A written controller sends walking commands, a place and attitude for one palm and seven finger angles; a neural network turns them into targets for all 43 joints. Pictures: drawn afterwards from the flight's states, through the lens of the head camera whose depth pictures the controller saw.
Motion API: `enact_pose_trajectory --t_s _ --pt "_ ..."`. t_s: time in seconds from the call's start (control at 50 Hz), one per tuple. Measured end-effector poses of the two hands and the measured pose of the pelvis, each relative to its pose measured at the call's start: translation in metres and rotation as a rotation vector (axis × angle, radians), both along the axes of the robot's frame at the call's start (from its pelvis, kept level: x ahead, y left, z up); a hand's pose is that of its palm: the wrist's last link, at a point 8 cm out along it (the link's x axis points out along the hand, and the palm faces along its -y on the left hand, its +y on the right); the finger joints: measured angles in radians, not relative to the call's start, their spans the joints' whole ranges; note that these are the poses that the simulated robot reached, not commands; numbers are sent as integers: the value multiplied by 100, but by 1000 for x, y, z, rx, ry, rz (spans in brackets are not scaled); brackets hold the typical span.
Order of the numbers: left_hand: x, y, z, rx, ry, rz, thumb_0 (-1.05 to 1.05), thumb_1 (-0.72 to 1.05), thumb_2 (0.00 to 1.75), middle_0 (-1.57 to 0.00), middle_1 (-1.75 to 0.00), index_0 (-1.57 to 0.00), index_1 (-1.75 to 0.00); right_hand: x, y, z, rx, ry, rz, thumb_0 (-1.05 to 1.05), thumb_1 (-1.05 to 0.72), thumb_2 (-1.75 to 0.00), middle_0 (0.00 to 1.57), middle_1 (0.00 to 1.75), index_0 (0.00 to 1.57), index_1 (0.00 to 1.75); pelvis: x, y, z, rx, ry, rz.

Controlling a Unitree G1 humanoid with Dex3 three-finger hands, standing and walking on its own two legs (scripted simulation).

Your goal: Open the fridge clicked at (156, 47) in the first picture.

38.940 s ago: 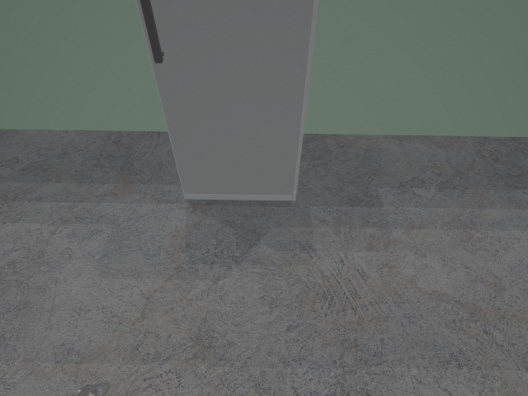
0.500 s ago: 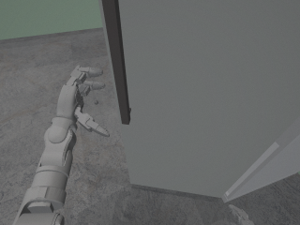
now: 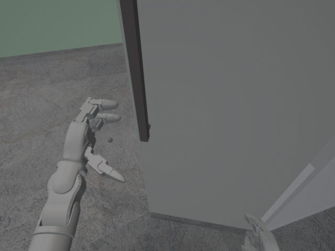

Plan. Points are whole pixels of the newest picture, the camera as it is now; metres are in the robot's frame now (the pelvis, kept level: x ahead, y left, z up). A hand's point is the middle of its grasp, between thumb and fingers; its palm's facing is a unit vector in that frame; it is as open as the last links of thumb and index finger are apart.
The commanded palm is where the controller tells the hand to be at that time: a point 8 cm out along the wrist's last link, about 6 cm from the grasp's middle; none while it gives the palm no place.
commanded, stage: slip the hand off the handle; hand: left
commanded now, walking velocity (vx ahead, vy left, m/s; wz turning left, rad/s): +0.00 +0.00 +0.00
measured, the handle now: (141, 81) +0.44 +0.11 +0.21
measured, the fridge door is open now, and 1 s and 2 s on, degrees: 62 62 62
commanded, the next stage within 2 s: draw the hand back to the body in 0.26 s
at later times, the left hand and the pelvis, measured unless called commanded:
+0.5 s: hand (102, 149) +0.27 +0.16 +0.16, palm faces +0.14 -0.99 +0.02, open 14.7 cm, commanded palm +0.22 +0.20 +0.16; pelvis +0.00 -0.02 +0.00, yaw +2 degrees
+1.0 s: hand (65, 164) +0.23 +0.22 +0.16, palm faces +0.33 -0.92 -0.19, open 14.2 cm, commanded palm +0.18 +0.25 +0.17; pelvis +0.01 +0.00 +0.01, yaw +2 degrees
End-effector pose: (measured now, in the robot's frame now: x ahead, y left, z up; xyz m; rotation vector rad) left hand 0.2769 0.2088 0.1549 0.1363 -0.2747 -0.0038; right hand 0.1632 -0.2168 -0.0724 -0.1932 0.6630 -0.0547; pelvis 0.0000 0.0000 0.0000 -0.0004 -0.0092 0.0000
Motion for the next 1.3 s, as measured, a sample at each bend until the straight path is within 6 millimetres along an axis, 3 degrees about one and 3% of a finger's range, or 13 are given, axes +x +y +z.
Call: enact_pose_trajectory --t_s 0.16,0.36,0.42,0.56,0.74,0.9,1.04,1.3 --pt "-33 -5 5 9 -8 -15 -2 -56 20 -26 -115 -26 -115 11 -2 7 2 -56 35 2 -90 -90 20 30 20 30 -4 -7 0 -2 -23 16" --pt "-51 -16 0 10 5 -14 -2 -56 20 -26 -115 -26 -115 9 -7 6 0 -68 46 2 -90 -90 20 30 20 30 -6 -15 0 2 -29 22" --pt "-47 -12 1 -18 5 9 -2 -56 20 -26 -115 -26 -115 6 -9 3 -1 -54 41 2 -90 -90 20 30 20 30 -6 -17 0 -1 -30 25" --pt "-35 11 -2 -191 188 221 -2 -56 20 -26 -115 -26 -115 15 -8 3 3 -34 19 2 -90 -90 20 30 20 30 3 -15 5 -3 -30 25" --pt "-58 15 9 -161 195 227 -2 -55 20 -25 -115 -25 -115 49 7 20 2 -110 59 2 -90 -90 20 30 20 30 16 -9 7 -1 -52 26" --pt "-73 38 4 -152 226 281 -2 -52 22 -25 -113 -25 -113 62 19 32 -5 -147 87 2 -90 -90 20 30 20 30 16 -6 7 -5 -72 33" --pt "-94 55 15 70 147 364 -2 -36 30 -25 -104 -25 -103 50 23 27 -21 -118 109 2 -90 -90 20 30 20 30 12 -1 10 -7 -79 30" --pt "-109 80 19 159 96 424 -1 8 51 -24 -78 -24 -77 6 18 5 -38 20 47 2 -90 -90 21 30 21 30 5 9 12 -6 -95 17"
